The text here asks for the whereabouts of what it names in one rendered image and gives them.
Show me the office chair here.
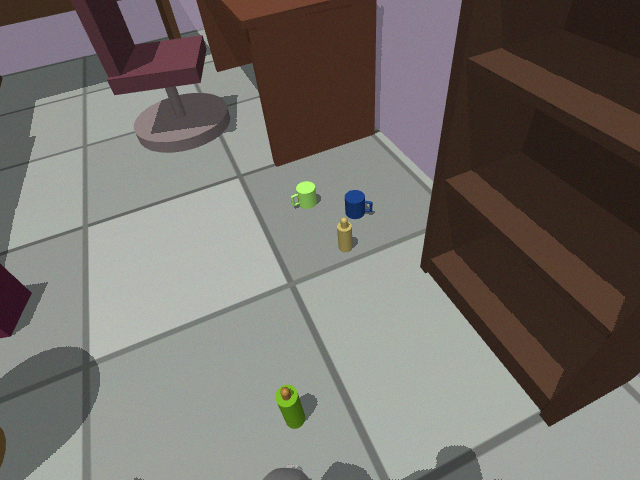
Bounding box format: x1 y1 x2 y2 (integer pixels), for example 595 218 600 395
70 0 230 153

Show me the desk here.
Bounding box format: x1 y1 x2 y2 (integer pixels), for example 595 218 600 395
196 0 377 167
0 0 181 86

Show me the bookshelf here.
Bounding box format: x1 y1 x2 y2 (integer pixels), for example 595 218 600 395
420 0 640 427

